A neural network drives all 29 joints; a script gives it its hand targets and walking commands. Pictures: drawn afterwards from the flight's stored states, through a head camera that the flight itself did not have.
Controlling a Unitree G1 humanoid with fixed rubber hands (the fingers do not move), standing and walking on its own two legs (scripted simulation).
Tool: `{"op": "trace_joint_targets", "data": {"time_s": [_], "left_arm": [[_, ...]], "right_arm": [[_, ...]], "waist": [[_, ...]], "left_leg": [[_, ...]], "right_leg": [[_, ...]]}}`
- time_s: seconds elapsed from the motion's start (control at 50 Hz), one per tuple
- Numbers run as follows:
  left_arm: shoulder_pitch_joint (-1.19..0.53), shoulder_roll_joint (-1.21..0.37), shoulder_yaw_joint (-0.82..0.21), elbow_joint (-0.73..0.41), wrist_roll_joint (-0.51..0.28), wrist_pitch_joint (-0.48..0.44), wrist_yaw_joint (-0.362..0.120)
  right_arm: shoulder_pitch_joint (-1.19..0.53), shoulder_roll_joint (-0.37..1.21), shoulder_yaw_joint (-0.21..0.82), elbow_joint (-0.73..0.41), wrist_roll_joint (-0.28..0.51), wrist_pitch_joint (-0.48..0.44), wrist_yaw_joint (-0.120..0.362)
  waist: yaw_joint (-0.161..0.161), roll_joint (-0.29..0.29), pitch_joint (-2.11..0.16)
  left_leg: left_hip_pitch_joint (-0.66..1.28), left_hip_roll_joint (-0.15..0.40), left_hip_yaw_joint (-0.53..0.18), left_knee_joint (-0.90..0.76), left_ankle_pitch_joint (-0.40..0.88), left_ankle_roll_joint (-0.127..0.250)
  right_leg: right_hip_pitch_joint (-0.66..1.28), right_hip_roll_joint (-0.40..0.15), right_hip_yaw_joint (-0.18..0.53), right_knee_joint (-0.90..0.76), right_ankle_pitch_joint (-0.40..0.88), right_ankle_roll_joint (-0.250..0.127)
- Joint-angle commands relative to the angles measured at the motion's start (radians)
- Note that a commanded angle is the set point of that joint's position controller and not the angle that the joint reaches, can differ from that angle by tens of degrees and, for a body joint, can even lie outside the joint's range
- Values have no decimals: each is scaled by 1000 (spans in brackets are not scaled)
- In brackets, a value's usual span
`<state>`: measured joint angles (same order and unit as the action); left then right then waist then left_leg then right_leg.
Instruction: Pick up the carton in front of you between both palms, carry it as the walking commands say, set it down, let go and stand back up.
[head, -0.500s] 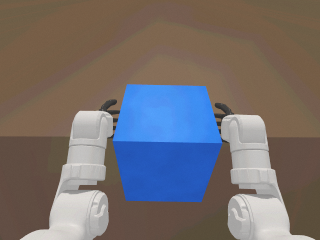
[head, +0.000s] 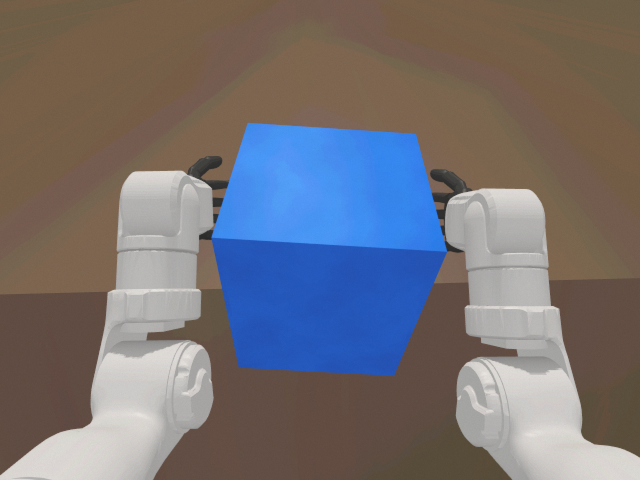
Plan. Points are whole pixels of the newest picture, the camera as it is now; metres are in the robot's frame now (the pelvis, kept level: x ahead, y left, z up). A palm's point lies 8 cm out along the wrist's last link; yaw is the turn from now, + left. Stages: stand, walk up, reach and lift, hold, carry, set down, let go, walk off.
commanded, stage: carry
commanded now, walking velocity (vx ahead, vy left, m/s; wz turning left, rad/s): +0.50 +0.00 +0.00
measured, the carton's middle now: (324, 254) +0.37 +0.00 +0.10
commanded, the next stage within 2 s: none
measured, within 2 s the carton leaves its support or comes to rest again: neither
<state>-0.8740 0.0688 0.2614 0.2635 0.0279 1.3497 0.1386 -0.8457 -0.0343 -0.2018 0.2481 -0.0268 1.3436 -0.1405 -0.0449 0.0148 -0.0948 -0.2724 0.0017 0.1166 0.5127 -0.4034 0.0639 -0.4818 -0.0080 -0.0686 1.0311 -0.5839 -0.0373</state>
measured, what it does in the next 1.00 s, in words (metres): climbs: right foot, then left foot 0.03 m higher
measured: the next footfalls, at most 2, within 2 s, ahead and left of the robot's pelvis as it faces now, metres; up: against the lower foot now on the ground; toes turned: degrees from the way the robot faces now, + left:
right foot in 0.22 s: +0.29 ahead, -0.12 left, +0.03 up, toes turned -7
left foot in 0.66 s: +0.57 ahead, +0.07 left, +0.06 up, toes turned +8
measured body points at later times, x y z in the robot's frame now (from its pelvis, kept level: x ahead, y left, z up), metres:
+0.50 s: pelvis +0.25 -0.05 +0.03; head +0.32 -0.06 +0.47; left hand +0.64 +0.14 +0.17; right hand +0.67 -0.17 +0.17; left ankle +0.32 +0.08 -0.61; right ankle +0.24 -0.12 -0.71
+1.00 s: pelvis +0.58 -0.01 +0.06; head +0.63 -0.01 +0.51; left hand +0.99 +0.12 +0.23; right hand +0.97 -0.19 +0.22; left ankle +0.53 +0.06 -0.68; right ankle +0.71 -0.14 -0.61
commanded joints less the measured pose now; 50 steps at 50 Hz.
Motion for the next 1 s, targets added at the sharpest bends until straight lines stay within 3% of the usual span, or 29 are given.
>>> {"op": "trace_joint_targets", "data": {"time_s": [0.0, 0.08, 0.14, 0.16, 0.18, 0.2, 0.22, 0.24, 0.26, 0.3, 0.32, 0.36, 0.46, 0.52, 0.58, 0.6, 0.62, 0.64, 0.66, 0.68, 0.7, 0.72, 0.74, 0.76, 0.8, 0.88, 0.94, 0.98], "left_arm": [[-745, -1102, -470, -65, -387, -17, -212], [-733, -1086, -446, -40, -351, -7, -201], [-725, -1083, -433, -16, -328, -7, -201], [-720, -1085, -431, -7, -324, -9, -202], [-718, -1088, -431, 3, -322, -13, -205], [-701, -1084, -426, 24, -322, -18, -208], [-670, -1079, -420, 30, -319, -25, -212], [-688, -1089, -426, 19, -320, -38, -216], [-734, -1114, -437, -26, -343, -39, -221], [-846, -1177, -514, -166, -416, -50, -228], [-891, -1200, -544, -232, -448, -53, -228], [-930, -1212, -576, -315, -489, -55, -227], [-892, -1162, -605, -388, -498, -42, -226], [-838, -1121, -611, -355, -473, -28, -231], [-785, -1099, -606, -273, -445, -19, -243], [-771, -1099, -601, -242, -437, -19, -247], [-761, -1102, -594, -212, -433, -19, -251], [-752, -1108, -588, -188, -423, -21, -255], [-757, -1111, -579, -169, -413, -24, -259], [-767, -1134, -570, -161, -403, -24, -263], [-806, -1134, -567, -165, -393, -29, -260], [-807, -1139, -554, -171, -385, -33, -253], [-799, -1136, -542, -187, -374, -35, -244], [-783, -1124, -530, -194, -360, -36, -233], [-746, -1109, -520, -217, -337, -37, -210], [-712, -1054, -522, -251, -295, -36, -181], [-700, -1023, -534, -232, -279, -22, -177], [-688, -1017, -536, -186, -280, -13, -184]], "right_arm": [[-912, 1073, 469, -213, 463, -31, 209], [-903, 1096, 458, -177, 465, -19, 218], [-896, 1106, 446, -140, 459, -18, 230], [-899, 1109, 443, -131, 456, -19, 233], [-893, 1112, 440, -118, 454, -19, 236], [-876, 1114, 437, -102, 448, -19, 239], [-874, 1104, 430, -94, 436, -20, 241], [-869, 1108, 418, -94, 416, -20, 242], [-899, 1106, 419, -96, 401, -23, 236], [-867, 1109, 418, -118, 390, -30, 225], [-858, 1109, 416, -134, 384, -32, 218], [-835, 1097, 422, -180, 372, -34, 200], [-790, 1028, 453, -260, 320, -33, 167], [-748, 991, 471, -244, 295, -20, 165], [-719, 986, 482, -184, 287, -11, 177], [-718, 991, 483, -160, 291, -11, 184], [-716, 999, 483, -133, 296, -12, 192], [-703, 1005, 478, -104, 303, -17, 200], [-689, 1017, 472, -96, 312, -24, 210], [-722, 1028, 474, -90, 319, -36, 217], [-741, 1070, 484, -113, 349, -37, 226], [-794, 1099, 505, -168, 388, -40, 234], [-855, 1131, 528, -223, 424, -44, 240], [-905, 1156, 546, -270, 454, -47, 243], [-955, 1178, 564, -333, 500, -48, 246], [-940, 1143, 565, -370, 514, -37, 247], [-892, 1106, 558, -324, 491, -23, 249], [-858, 1084, 545, -262, 470, -15, 253]], "waist": [[-32, 86, -279], [-24, 105, -258], [-8, 155, -250], [25, 162, -269], [73, 132, -315], [117, 53, -396], [154, -108, -498], [134, -349, -487], [132, -241, -441], [116, -56, -391], [108, -46, -392], [98, -96, -418], [119, -97, -411], [126, -113, -379], [125, -149, -350], [98, -168, -361], [43, -178, -404], [-22, -132, -494], [-65, -5, -585], [-58, 287, -623], [-56, 246, -573], [-61, 151, -512], [-57, 46, -482], [-43, 21, -463], [-21, 46, -477], [-28, 73, -445], [-27, 102, -395], [-23, 117, -363]], "left_leg": [[425, 271, -393, -261, -62, 163], [369, 250, -273, -263, 121, 161], [296, 227, -178, -211, 294, 119], [233, 217, -135, -144, 407, 97], [156, 194, -63, -8, 532, 66], [44, 155, 6, 190, 620, 18], [-176, 100, 14, 461, 342, -28], [-445, -61, -54, 658, -164, -53], [-507, -19, -162, 824, -146, -22], [-559, 44, -157, 909, -41, 12], [-550, 62, -157, 879, -8, 15], [-533, 67, -134, 839, 12, 10], [-655, 81, -78, 685, 32, -28], [-568, 62, -36, 430, 114, -28], [-395, -8, 65, 214, 147, -1], [-286, -53, 105, 155, 133, 13], [-108, -102, 148, 76, 159, 28], [187, -85, 139, 22, 212, 43], [490, 127, -207, -4, -16, 107], [673, 356, -735, -120, 101, 255], [678, 347, -766, -130, 250, 290], [634, 330, -641, -66, 425, 272], [577, 308, -545, -39, 513, 231], [528, 288, -483, -45, 512, 195], [485, 269, -421, -78, 407, 162], [482, 267, -345, -129, 372, 196], [427, 238, -248, -153, 421, 177], [391, 216, -180, -143, 522, 146]], "right_leg": [[-334, -42, 0, 14, 105, 18], [-264, -48, -28, -150, 211, 31], [-94, 6, -111, -305, 249, 11], [47, 47, -158, -345, 254, -3], [252, 93, -217, -417, 298, -18], [524, 94, -196, -450, 272, -44], [769, -132, 186, -541, -19, -105], [833, -357, 739, -747, -67, -225], [782, -368, 762, -744, 13, -253], [673, -324, 528, -628, 339, -219], [632, -298, 442, -617, 412, -193], [613, -265, 348, -632, 399, -171], [694, -264, 264, -656, 502, -213], [675, -217, 166, -650, 654, -185], [644, -186, 63, -613, 864, -142], [625, -180, 22, -546, 1041, -119], [586, -172, -37, -408, 1193, -85], [461, -155, -81, -223, 1108, -44], [177, -118, -38, -25, 747, 1], [-148, 82, 5, 223, 114, 36], [-273, 81, 94, 403, 64, 15], [-349, 45, 101, 468, 95, -1], [-367, 12, 98, 438, 126, -10], [-361, -8, 101, 384, 161, -14], [-318, -24, 87, 289, 187, -16], [-372, -37, 34, 129, 175, 8], [-303, -45, -2, -85, 271, 12], [-214, -16, -52, -227, 328, 1]]}}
